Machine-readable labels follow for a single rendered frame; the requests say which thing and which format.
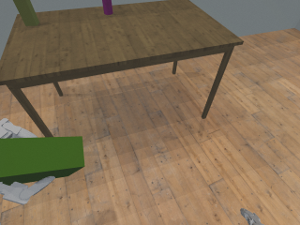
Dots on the left robot hand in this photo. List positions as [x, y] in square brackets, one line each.
[18, 192]

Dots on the right robot hand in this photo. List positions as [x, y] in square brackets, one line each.
[251, 218]

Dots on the table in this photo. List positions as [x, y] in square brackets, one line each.
[75, 43]

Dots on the sponge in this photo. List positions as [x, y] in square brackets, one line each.
[26, 160]

